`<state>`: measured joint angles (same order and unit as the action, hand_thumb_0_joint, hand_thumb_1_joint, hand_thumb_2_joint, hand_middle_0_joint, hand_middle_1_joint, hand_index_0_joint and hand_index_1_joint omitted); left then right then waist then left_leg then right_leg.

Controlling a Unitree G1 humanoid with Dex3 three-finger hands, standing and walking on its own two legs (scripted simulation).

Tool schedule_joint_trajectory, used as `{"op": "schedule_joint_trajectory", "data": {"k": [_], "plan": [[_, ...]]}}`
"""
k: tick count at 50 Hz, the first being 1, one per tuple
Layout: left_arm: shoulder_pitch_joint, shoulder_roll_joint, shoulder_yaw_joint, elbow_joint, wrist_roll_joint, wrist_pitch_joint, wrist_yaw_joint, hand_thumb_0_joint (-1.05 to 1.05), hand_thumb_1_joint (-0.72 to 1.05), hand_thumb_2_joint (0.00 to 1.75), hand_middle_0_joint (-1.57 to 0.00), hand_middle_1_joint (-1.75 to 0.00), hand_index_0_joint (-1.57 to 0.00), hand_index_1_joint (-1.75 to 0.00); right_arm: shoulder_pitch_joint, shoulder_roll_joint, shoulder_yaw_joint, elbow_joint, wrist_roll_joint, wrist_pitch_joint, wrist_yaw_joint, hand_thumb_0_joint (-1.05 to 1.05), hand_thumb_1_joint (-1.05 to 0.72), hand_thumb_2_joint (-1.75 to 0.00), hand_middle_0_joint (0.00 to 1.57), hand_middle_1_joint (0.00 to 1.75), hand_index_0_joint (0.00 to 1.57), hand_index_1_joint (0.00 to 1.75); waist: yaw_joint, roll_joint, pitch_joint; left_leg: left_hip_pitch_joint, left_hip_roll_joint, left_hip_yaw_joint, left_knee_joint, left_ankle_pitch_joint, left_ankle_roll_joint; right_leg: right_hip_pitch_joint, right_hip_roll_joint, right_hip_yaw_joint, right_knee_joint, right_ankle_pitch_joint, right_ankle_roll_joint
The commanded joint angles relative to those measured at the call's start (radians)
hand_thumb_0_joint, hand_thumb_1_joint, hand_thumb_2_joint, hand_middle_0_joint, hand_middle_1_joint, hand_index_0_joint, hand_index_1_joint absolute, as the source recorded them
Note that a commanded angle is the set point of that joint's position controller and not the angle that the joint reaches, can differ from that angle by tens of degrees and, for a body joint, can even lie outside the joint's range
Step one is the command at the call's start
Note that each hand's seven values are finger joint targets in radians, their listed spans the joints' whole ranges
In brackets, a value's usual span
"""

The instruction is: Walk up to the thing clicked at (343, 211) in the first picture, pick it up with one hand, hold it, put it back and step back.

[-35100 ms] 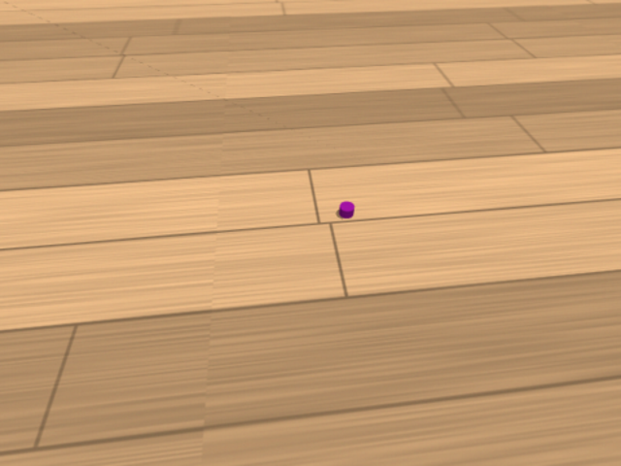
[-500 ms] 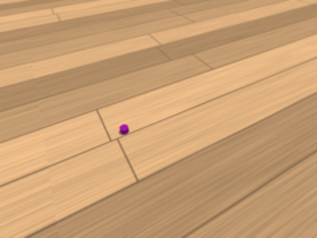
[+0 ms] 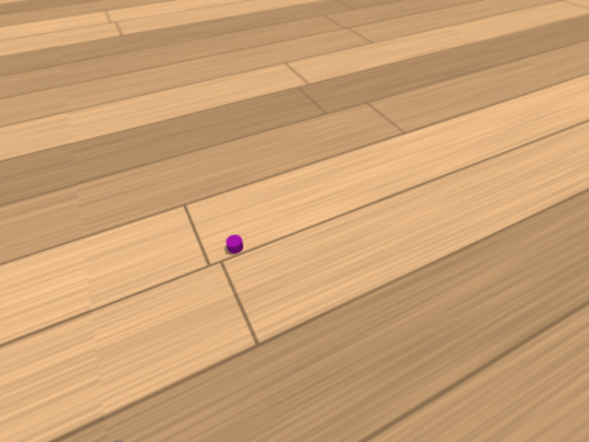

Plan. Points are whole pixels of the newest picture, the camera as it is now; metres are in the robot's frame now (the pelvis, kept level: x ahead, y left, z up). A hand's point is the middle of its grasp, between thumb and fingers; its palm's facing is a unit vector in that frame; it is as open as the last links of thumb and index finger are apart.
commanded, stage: step back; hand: left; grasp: from above
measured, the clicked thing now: (234, 244) +1.04 +0.31 -0.74
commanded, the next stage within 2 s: stand in 0.18 s
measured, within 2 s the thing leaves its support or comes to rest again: neither
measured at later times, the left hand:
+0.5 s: hand out of the picture +0.11 +0.27 -0.14, palm faces -0.03 -0.94 -0.33, open 7.3 cm
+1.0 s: hand out of the picture +0.07 +0.25 -0.14, palm faces -0.06 -0.94 -0.34, open 7.3 cm
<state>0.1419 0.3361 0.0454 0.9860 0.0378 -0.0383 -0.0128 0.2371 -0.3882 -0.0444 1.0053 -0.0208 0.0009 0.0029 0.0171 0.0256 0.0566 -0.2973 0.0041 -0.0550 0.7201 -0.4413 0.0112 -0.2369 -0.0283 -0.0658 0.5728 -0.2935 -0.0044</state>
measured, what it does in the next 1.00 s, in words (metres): steps on the spot: left foot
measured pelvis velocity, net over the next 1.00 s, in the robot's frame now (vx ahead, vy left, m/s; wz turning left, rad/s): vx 0.00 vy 0.00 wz -0.02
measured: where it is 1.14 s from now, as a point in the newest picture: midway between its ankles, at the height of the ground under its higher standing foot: outside the picture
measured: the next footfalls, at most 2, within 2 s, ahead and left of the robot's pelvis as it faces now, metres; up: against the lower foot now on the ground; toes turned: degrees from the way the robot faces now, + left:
left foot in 0.04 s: +0.06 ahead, +0.13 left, +0.00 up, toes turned -1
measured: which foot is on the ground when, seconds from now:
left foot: up 0.00-0.02, down 0.04-1.00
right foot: down 0.00-1.00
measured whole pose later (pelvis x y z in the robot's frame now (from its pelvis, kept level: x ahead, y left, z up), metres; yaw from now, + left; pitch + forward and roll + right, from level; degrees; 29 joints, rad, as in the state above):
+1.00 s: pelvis +0.00 +0.00 +0.02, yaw -1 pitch -3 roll +0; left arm 0.12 0.35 0.00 1.15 0.02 -0.02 -0.01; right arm 0.12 -0.34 -0.01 1.16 -0.01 0.00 0.02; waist -0.01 0.00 0.06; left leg -0.13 0.02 -0.01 0.32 -0.15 -0.02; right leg -0.12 -0.02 -0.03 0.32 -0.16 0.01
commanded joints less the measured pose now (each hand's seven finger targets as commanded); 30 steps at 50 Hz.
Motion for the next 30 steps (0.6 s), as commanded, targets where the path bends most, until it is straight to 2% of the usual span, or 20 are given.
{"op": "schedule_joint_trajectory", "data": {"k": [1, 2, 3, 4, 5, 6, 7, 8, 9, 12, 13, 14, 17, 19, 20, 22, 23, 28, 29, 30], "plan": [[-0.095, 0.268, 0.057, -0.071, -0.025, -0.005, 0.019, 0.00, 0.90, 0.90, -0.20, -0.30, -0.20, -0.30, 0.056, -0.139, -0.041, -0.011, -0.008, -0.042, -0.017, 0.00, -0.90, -0.90, 0.20, 0.30, 0.20, 0.30, -0.039, -0.155, -0.062, 0.105, -0.004, 0.052, -0.309, 0.282, -0.004, 0.029, -0.176, 0.137, -0.055, 0.401, -0.093], [-0.088, 0.244, 0.046, -0.075, -0.031, -0.002, 0.021, 0.00, 0.90, 0.90, -0.20, -0.30, -0.20, -0.30, 0.048, -0.163, -0.051, -0.009, -0.011, -0.046, -0.021, 0.00, -0.90, -0.90, 0.20, 0.30, 0.20, 0.30, -0.032, -0.086, -0.089, 0.155, 0.043, -0.010, -0.301, 0.454, 0.011, 0.012, -0.136, 0.098, 0.010, 0.402, -0.058], [-0.073, 0.216, 0.040, -0.079, -0.041, 0.001, 0.022, 0.00, 0.90, 0.90, -0.20, -0.30, -0.20, -0.30, 0.016, -0.197, -0.057, -0.018, -0.015, -0.049, -0.025, 0.00, -0.90, -0.90, 0.20, 0.30, 0.20, 0.30, -0.009, 0.006, -0.111, 0.167, 0.147, -0.135, -0.314, 0.562, 0.046, -0.021, -0.075, 0.058, 0.063, 0.297, -0.023], [-0.072, 0.207, 0.036, -0.066, -0.051, 0.008, 0.022, 0.00, 0.90, 0.90, -0.20, -0.30, -0.20, -0.30, -0.068, -0.230, -0.051, -0.038, -0.006, -0.050, -0.025, 0.00, -0.90, -0.90, 0.20, 0.30, 0.20, 0.30, 0.013, 0.055, -0.099, 0.101, 0.211, -0.214, -0.322, 0.497, 0.110, -0.012, -0.011, 0.038, 0.042, 0.077, -0.004], [-0.072, 0.218, 0.036, -0.041, -0.049, 0.011, 0.025, 0.00, 0.90, 0.90, -0.20, -0.30, -0.20, -0.30, -0.114, -0.240, -0.049, -0.041, -0.001, -0.047, -0.021, 0.00, -0.90, -0.90, 0.20, 0.30, 0.20, 0.30, 0.018, 0.087, -0.078, 0.021, 0.227, -0.213, -0.321, 0.438, 0.138, 0.058, -0.015, 0.055, 0.004, -0.034, -0.013], [-0.072, 0.222, 0.032, -0.034, -0.041, 0.007, 0.025, 0.00, 0.90, 0.90, -0.20, -0.30, -0.20, -0.30, -0.144, -0.220, -0.044, -0.036, -0.003, -0.042, -0.018, 0.00, -0.90, -0.90, 0.20, 0.30, 0.20, 0.30, 0.025, 0.070, -0.082, 0.029, 0.203, -0.172, -0.310, 0.454, 0.113, 0.086, -0.028, 0.063, -0.053, -0.001, -0.017], [-0.090, 0.226, 0.031, -0.033, -0.037, 0.004, 0.022, 0.00, 0.90, 0.90, -0.20, -0.30, -0.20, -0.30, -0.150, -0.201, -0.038, -0.032, -0.003, -0.041, -0.018, 0.00, -0.90, -0.90, 0.20, 0.30, 0.20, 0.30, 0.019, 0.068, -0.086, 0.038, 0.163, -0.121, -0.308, 0.470, 0.074, 0.098, -0.047, 0.074, -0.077, 0.084, -0.022], [-0.076, 0.233, 0.032, -0.021, -0.037, 0.000, 0.023, 0.00, 0.90, 0.90, -0.20, -0.30, -0.20, -0.30, -0.157, -0.184, -0.031, -0.033, 0.000, -0.041, -0.020, 0.00, -0.90, -0.90, 0.20, 0.30, 0.20, 0.30, 0.018, 0.076, -0.096, 0.057, 0.142, -0.096, -0.302, 0.497, 0.046, 0.112, -0.064, 0.084, -0.086, 0.180, -0.025], [-0.048, 0.211, 0.018, 0.014, -0.040, 0.003, 0.018, 0.00, 0.90, 0.90, -0.20, -0.30, -0.20, -0.30, -0.125, -0.179, -0.022, -0.025, 0.013, -0.048, -0.018, 0.00, -0.90, -0.90, 0.20, 0.30, 0.20, 0.30, 0.001, 0.057, -0.116, 0.086, 0.142, -0.104, -0.330, 0.479, 0.033, 0.145, -0.086, 0.116, -0.108, 0.249, -0.028], [-0.065, 0.209, 0.009, 0.030, -0.040, 0.003, 0.019, 0.00, 0.90, 0.90, -0.20, -0.30, -0.20, -0.30, -0.156, -0.191, -0.022, -0.002, 0.015, -0.054, -0.018, 0.00, -0.90, -0.90, 0.20, 0.30, 0.20, 0.30, 0.000, 0.060, -0.145, 0.180, 0.135, -0.074, -0.320, 0.634, 0.021, 0.152, -0.092, 0.108, -0.129, 0.358, -0.022], [-0.078, 0.211, 0.005, 0.036, -0.040, 0.003, 0.020, 0.00, 0.90, 0.90, -0.20, -0.30, -0.20, -0.30, -0.163, -0.183, -0.019, 0.002, 0.017, -0.052, -0.018, 0.00, -0.90, -0.90, 0.20, 0.30, 0.20, 0.30, -0.005, 0.051, -0.138, 0.176, 0.133, -0.071, -0.326, 0.638, 0.019, 0.163, -0.091, 0.105, -0.144, 0.359, -0.019], [-0.086, 0.216, 0.005, 0.039, -0.039, 0.002, 0.021, 0.00, 0.90, 0.90, -0.20, -0.30, -0.20, -0.30, -0.159, -0.182, -0.018, 0.007, 0.015, -0.053, -0.019, 0.00, -0.90, -0.90, 0.20, 0.30, 0.20, 0.30, -0.008, 0.042, -0.151, 0.208, 0.136, -0.061, -0.330, 0.688, 0.019, 0.167, -0.092, 0.103, -0.144, 0.387, -0.019], [-0.085, 0.215, -0.001, 0.056, -0.037, 0.000, 0.022, 0.00, 0.90, 0.90, -0.20, -0.30, -0.20, -0.30, -0.173, -0.175, -0.016, 0.018, 0.019, -0.049, -0.020, 0.00, -0.90, -0.90, 0.20, 0.30, 0.20, 0.30, -0.011, 0.010, -0.169, 0.249, 0.137, -0.045, -0.333, 0.737, 0.019, 0.185, -0.099, 0.097, -0.168, 0.465, -0.016], [-0.092, 0.217, -0.004, 0.067, -0.036, 0.005, 0.022, 0.00, 0.90, 0.90, -0.20, -0.30, -0.20, -0.30, -0.194, -0.168, -0.012, 0.023, 0.020, -0.046, -0.020, 0.00, -0.90, -0.90, 0.20, 0.30, 0.20, 0.30, -0.011, 0.000, -0.138, 0.239, 0.133, -0.042, -0.367, 0.668, 0.014, 0.176, -0.096, 0.096, -0.197, 0.399, -0.011], [-0.101, 0.216, -0.006, 0.073, -0.034, 0.007, 0.021, 0.00, 0.90, 0.90, -0.20, -0.30, -0.20, -0.30, -0.201, -0.167, -0.010, 0.025, 0.020, -0.043, -0.018, 0.00, -0.90, -0.90, 0.20, 0.30, 0.20, 0.30, -0.015, -0.002, -0.117, 0.213, 0.130, -0.042, -0.387, 0.598, 0.014, 0.174, -0.093, 0.097, -0.218, 0.347, -0.006], [-0.101, 0.216, -0.006, 0.079, -0.032, 0.005, 0.021, 0.00, 0.90, 0.90, -0.20, -0.30, -0.20, -0.30, -0.215, -0.170, -0.011, 0.030, 0.017, -0.039, -0.015, 0.00, -0.90, -0.90, 0.20, 0.30, 0.20, 0.30, -0.012, -0.005, -0.098, 0.197, 0.128, -0.041, -0.410, 0.543, 0.013, 0.173, -0.098, 0.100, -0.239, 0.312, -0.003], [-0.104, 0.217, -0.006, 0.081, -0.032, 0.003, 0.021, 0.00, 0.90, 0.90, -0.20, -0.30, -0.20, -0.30, -0.222, -0.169, -0.012, 0.030, 0.017, -0.039, -0.015, 0.00, -0.90, -0.90, 0.20, 0.30, 0.20, 0.30, -0.011, -0.020, -0.112, 0.214, 0.128, -0.035, -0.405, 0.551, 0.014, 0.184, -0.104, 0.102, -0.242, 0.330, -0.004], [-0.102, 0.215, -0.010, 0.095, -0.029, 0.001, 0.019, 0.00, 0.90, 0.90, -0.20, -0.30, -0.20, -0.30, -0.238, -0.159, -0.008, 0.046, 0.015, -0.036, -0.007, 0.00, -0.90, -0.90, 0.20, 0.30, 0.20, 0.30, -0.011, -0.019, -0.068, 0.201, 0.119, -0.036, -0.444, 0.428, 0.001, 0.139, -0.105, 0.111, -0.288, 0.226, -0.002], [-0.100, 0.220, -0.009, 0.093, -0.029, 0.000, 0.018, 0.00, 0.90, 0.90, -0.20, -0.30, -0.20, -0.30, -0.238, -0.164, -0.010, 0.046, 0.015, -0.036, -0.006, 0.00, -0.90, -0.90, 0.20, 0.30, 0.20, 0.30, -0.013, -0.013, -0.093, 0.218, 0.120, -0.030, -0.439, 0.432, 0.003, 0.156, -0.111, 0.115, -0.288, 0.245, -0.004], [-0.107, 0.223, -0.009, 0.095, -0.030, -0.001, 0.019, 0.00, 0.90, 0.90, -0.20, -0.30, -0.20, -0.30, -0.234, -0.154, -0.006, 0.052, 0.015, -0.036, -0.004, 0.00, -0.90, -0.90, 0.20, 0.30, 0.20, 0.30, -0.015, -0.017, -0.073, 0.191, 0.118, -0.036, -0.457, 0.416, -0.004, 0.152, -0.108, 0.111, -0.289, 0.218, -0.004]]}}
